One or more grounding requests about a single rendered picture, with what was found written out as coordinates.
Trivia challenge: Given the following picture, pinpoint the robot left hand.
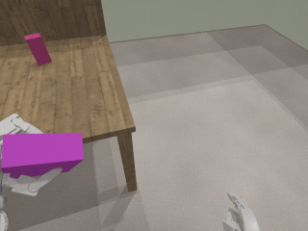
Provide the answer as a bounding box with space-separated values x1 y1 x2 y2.
0 114 63 197

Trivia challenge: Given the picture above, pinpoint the table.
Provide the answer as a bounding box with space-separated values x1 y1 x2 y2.
0 0 138 192

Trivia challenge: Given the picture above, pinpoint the sponge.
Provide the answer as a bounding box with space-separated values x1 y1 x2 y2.
1 133 84 179

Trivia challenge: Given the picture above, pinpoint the robot right hand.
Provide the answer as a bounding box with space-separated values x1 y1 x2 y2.
223 192 261 231

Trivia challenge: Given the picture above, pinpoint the left robot forearm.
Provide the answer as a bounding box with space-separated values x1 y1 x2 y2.
0 195 10 231

